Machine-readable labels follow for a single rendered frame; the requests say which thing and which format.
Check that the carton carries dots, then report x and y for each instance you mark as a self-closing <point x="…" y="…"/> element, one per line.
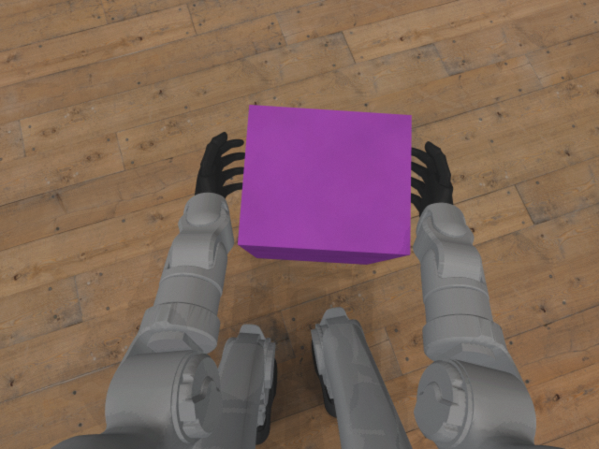
<point x="326" y="185"/>

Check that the robot right forearm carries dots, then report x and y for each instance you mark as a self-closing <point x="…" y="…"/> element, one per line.
<point x="459" y="322"/>

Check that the robot left hand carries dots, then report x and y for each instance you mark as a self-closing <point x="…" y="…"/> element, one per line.
<point x="211" y="178"/>

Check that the robot right upper arm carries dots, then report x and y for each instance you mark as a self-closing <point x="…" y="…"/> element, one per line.
<point x="460" y="405"/>

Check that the left robot thigh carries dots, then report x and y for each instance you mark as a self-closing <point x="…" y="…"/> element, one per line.
<point x="246" y="371"/>

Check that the left robot shin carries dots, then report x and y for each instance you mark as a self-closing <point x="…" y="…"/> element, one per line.
<point x="249" y="328"/>

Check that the robot left upper arm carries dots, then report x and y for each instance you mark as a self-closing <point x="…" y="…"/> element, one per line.
<point x="167" y="400"/>

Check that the robot right hand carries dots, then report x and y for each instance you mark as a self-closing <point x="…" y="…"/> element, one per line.
<point x="437" y="187"/>

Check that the robot left forearm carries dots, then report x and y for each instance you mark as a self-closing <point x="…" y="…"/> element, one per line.
<point x="184" y="313"/>

